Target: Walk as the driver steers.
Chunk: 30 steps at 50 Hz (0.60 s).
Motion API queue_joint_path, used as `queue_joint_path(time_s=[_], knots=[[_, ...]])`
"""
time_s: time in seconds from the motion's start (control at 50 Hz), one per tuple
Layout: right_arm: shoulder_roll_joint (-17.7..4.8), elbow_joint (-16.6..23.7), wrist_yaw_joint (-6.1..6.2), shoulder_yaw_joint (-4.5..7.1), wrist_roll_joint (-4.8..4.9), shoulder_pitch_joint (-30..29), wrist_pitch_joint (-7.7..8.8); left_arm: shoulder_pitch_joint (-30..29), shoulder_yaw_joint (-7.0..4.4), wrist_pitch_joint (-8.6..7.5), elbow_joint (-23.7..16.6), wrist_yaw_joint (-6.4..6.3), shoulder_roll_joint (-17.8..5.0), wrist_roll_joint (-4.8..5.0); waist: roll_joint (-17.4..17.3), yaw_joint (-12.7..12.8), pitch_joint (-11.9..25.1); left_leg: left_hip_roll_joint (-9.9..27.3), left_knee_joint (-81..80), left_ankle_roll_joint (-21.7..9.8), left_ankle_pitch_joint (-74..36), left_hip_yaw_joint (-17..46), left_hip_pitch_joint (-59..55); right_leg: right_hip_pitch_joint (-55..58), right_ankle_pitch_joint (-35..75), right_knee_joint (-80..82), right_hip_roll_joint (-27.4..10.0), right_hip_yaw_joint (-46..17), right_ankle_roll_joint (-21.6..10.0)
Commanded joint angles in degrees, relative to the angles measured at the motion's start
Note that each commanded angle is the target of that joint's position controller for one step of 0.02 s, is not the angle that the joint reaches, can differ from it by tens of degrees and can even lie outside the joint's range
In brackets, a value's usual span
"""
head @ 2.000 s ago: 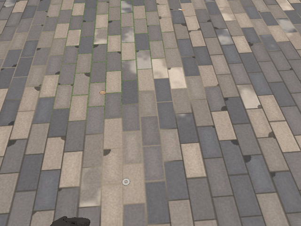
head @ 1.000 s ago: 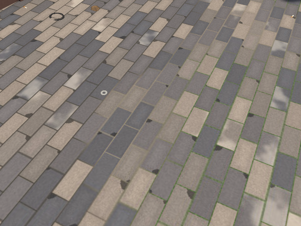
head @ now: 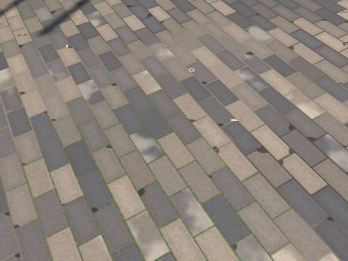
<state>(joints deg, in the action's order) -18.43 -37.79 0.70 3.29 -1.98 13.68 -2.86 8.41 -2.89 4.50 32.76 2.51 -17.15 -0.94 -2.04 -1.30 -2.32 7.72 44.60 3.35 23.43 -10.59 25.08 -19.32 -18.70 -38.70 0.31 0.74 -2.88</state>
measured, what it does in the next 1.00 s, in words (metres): steps on the spot, turning left: left foot, then right foot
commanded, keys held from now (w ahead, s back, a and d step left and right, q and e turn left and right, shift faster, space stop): shift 0.04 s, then q+shift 0.86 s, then shift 0.10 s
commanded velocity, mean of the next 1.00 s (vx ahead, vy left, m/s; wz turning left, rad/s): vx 0.01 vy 0.00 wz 0.55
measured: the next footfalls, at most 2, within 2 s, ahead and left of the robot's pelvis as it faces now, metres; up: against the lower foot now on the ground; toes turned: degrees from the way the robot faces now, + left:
left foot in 0.32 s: +0.03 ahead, +0.10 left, +0.00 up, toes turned +6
right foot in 0.72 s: +0.11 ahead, -0.08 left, +0.00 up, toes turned +33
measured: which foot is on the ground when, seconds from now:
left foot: up 0.00-0.30, down 0.32-0.72, up 0.74-1.00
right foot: down 0.00-0.32, up 0.34-0.70, down 0.72-1.00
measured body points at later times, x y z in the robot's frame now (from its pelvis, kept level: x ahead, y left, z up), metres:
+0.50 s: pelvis +0.00 +0.01 +0.02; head +0.03 +0.04 +0.47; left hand +0.11 +0.30 -0.09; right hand +0.13 -0.26 -0.08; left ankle -0.01 +0.10 -0.72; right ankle +0.02 -0.12 -0.66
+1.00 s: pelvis +0.00 -0.03 +0.02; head +0.04 -0.02 +0.47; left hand -0.06 +0.27 -0.07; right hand +0.29 -0.15 -0.09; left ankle -0.09 +0.06 -0.66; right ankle +0.07 -0.10 -0.72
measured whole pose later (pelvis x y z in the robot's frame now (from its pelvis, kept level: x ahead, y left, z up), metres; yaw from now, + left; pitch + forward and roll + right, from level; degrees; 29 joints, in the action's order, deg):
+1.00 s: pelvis +0.00 -0.03 +0.02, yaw +40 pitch +1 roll +1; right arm -19.3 -38.4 -3.8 5.0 -0.6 10.0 -5.6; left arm 11.1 -1.5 0.4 37.2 -1.8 -15.4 -1.9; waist -2.2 0.7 -4.2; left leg -0.7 56.4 3.3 24.6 1.5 25.5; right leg -12.8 -12.4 -24.8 -2.4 6.9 -1.6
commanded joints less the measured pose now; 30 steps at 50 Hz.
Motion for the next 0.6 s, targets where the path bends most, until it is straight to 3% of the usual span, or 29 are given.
queue_joint_path(time_s=[0.02, 0.04, 0.06, 0.08, 0.1, 0.14, 0.16, 0.2, 0.24, 0.28, 0.3, 0.32, 0.34, 0.36, 0.38, 0.4, 0.42, 0.46, 0.52, 0.6], knots=[[-3.6, 6.8, 0.35, 0.83, 1.47, -4.1, -0.84, 5.6, -3.74, -1.04, -2.2, -2.34, -12.9, -1.15, 13.9, 3.9, 2.5, -3.9, 18.6, 1.2, 6.9, 10.2, 12.1, 5.2, 22.0, 21.2, -18.6, -23.1, -13.3], [-3.3, 5.1, 0.24, 0.76, 1.85, -1.8, -0.47, 0.6, -2.9, -1.17, -2.4, -2.5, -10.4, -0.87, 12.8, 0.9, 1.3, -3.6, 17.1, 0.6, 1.1, 10.7, 9.6, 3.3, 20.9, 21.2, -14.0, -17.2, -10.7], [-4.3, 2.8, 0.18, 1.21, 1.26, 1.1, -0.1, -3.4, -2.16, -1.49, -2.9, -2.77, -8.2, -0.69, 13.1, -0.9, 3.1, -4.6, 17.2, 0.0, -2.4, 9.0, 7.4, 4.8, 23.5, 20.2, -11.0, -12.8, -9.1], [-4.9, 0.5, -0.11, 1.4, 0.66, 3.8, -0.09, -4.1, -1.15, -1.92, -2.9, -2.96, -5.3, -0.26, 12.5, -1.0, 5.1, -5.2, 17.8, -0.2, -3.3, 7.8, 4.3, 5.8, 29.9, 19.3, -10.1, -9.9, -9.2], [-4.3, -0.6, -0.53, 1.2, 0.84, 4.6, -0.26, -3.6, -0.08, -2.34, -2.2, -2.96, -2.9, -0.12, 10.2, -1.1, 6.7, -5.4, 16.2, -0.5, -2.8, 7.8, 1.6, 6.7, 32.6, 19.1, -10.3, -8.3, -8.9], [-0.3, -1.4, -1.66, -0.43, 1.75, 4.0, -0.53, -2.7, 1.33, -3.25, -0.7, -3.11, 0.1, -0.58, 8.2, -0.3, 6.7, -4.9, 4.3, -1.4, -3.1, 9.1, -4.0, 8.0, 27.4, 19.4, -10.5, -5.4, -6.8], [-0.1, -0.9, -2.03, -0.57, 1.9, 2.2, -0.66, -1.0, 0.85, -3.43, 0.1, -3.32, -1.6, -0.83, 9.5, 1.4, 5.5, -5.8, 0.9, -2.1, -2.6, 9.0, -4.9, 8.9, 24.7, 19.1, -11.4, -5.8, -7.0], [-2.5, 0.0, -2.23, 0.22, 1.76, 1.1, -0.71, 1.9, -0.56, -3.01, 1.5, -3.66, -5.7, -0.82, 10.8, 3.0, 4.3, -7.2, -0.7, -3.2, 0.6, 8.0, -4.1, 10.7, 24.8, 17.1, -14.0, -7.8, -8.4], [-2.8, 0.6, -2.21, 0.44, 1.9, 1.7, -0.27, 2.5, -1.12, -2.51, 2.1, -3.9, -6.7, -0.45, 9.5, 2.8, 4.1, -7.6, -2.8, -4.2, 2.1, 7.1, -4.3, 11.8, 28.2, 14.8, -16.0, -8.7, -8.9], [-1.3, 0.3, -2.1, 0.19, 1.92, 3.7, 0.44, 0.8, -1.42, -2.31, 2.2, -4.34, -6.8, 0.09, 8.1, 0.9, 4.0, -8.3, -10.7, -5.2, -2.4, 5.7, -7.9, 11.0, 28.4, 11.0, -15.3, -6.8, -7.1], [-1.6, 0.3, -1.97, 0.2, 1.6, 4.2, 1.0, 0.7, -1.66, -2.42, 2.5, -4.6, -6.8, 0.21, 6.1, 0.0, 3.5, -7.9, -17.7, -6.1, -9.1, 8.1, -10.6, 9.0, 24.1, 7.6, -13.5, -4.8, -4.6], [-5.8, 0.4, -1.73, 1.17, 0.69, 5.4, 1.72, 1.3, -1.66, -2.52, 1.8, -4.76, -5.6, -0.07, -2.5, 0.5, 3.5, -0.9, -23.4, -8.3, -20.2, 21.5, -14.2, 3.1, 13.2, -3.1, -8.0, -0.2, -0.8], [-13.5, 0.4, -1.71, 3.56, 1.28, 7.4, 2.0, -1.8, -0.76, -2.19, -1.5, -4.7, -2.8, 0.14, -13.8, 0.0, 0.0, 10.3, -24.5, -16.6, -44.0, 40.8, -17.5, -12.0, -9.8, -12.0, 4.1, 4.0, 3.6], [-13.8, -0.7, -1.82, 4.13, 1.25, 12.5, 2.0, -3.4, -0.2, -1.98, -1.7, -4.98, -2.1, -0.46, -13.0, -2.9, 2.3, 13.6, -26.7, -22.6, -46.7, 45.5, -19.9, -15.9, -20.3, -21.9, 4.3, -2.4, 3.5], [-11.2, -0.6, -1.5, 3.85, 1.56, 10.7, 1.73, -3.1, -0.34, -1.99, -0.8, -4.74, -2.6, -0.33, -7.2, -1.7, 1.8, 10.9, -25.8, -22.7, -40.7, 40.7, -19.6, -16.8, -16.0, -26.4, 2.7, -4.9, 3.5], [-9.1, 0.2, -1.08, 3.38, 1.74, 6.2, 1.14, -3.0, -0.57, -2.26, 0.0, -4.42, -3.0, 0.03, -3.6, 0.2, 1.0, 6.9, -25.6, -20.1, -34.3, 36.0, -17.5, -16.3, -10.6, -25.8, 1.3, -5.5, 3.5], [-7.6, 1.1, -0.73, 3.01, 2.05, 2.4, 0.67, -3.1, -0.82, -2.54, 0.0, -4.16, -3.7, -0.08, -3.5, 1.5, 0.8, 3.6, -25.6, -17.6, -31.7, 33.4, -16.8, -16.0, -6.8, -23.5, 0.7, -5.4, 3.8], [-6.5, 1.8, -0.72, 3.03, 2.12, 0.8, 0.19, -2.2, -0.59, -2.53, 1.1, -3.63, -3.3, -0.71, -3.8, 1.3, 3.9, 0.0, -24.5, -15.9, -33.4, 30.6, -18.0, -13.8, -3.7, -20.7, 1.7, -4.0, 5.2], [-8.1, 1.1, -0.92, 4.09, 2.01, 4.0, -0.18, -3.4, 0.13, -2.49, 0.7, -3.35, -2.1, -0.13, -3.3, -0.9, 5.4, -0.4, -23.5, -16.0, -29.0, 33.3, -20.1, -13.6, -3.0, -13.9, 2.4, -4.2, 6.0], [-9.7, 2.0, -1.4, 4.95, 1.34, 2.8, -0.67, -4.0, 0.34, -3.1, 0.2, -3.6, -3.2, -0.05, -5.6, -1.9, 5.4, -1.4, -23.1, -15.4, -22.6, 38.8, -16.6, -8.6, -3.1, -5.5, 3.9, -4.9, 5.1]])
Velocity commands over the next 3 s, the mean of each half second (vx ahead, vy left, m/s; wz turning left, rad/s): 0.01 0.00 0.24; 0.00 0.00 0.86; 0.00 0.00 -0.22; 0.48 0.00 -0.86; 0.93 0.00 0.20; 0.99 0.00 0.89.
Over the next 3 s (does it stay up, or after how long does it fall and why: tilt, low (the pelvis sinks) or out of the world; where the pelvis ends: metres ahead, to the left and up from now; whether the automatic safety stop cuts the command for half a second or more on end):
stays up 0.95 0.19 -0.03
